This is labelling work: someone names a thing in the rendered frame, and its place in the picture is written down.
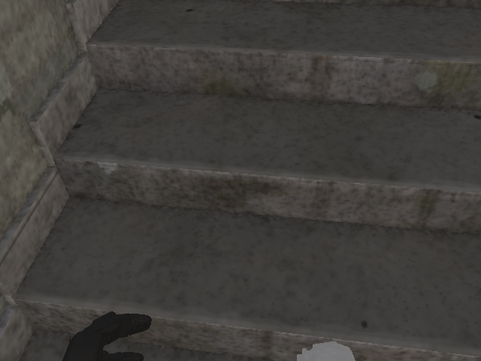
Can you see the right robot thigh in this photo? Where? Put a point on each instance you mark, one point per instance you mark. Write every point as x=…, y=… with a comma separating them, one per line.
x=327, y=351

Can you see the robot left hand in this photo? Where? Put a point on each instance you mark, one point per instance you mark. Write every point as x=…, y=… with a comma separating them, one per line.
x=88, y=344

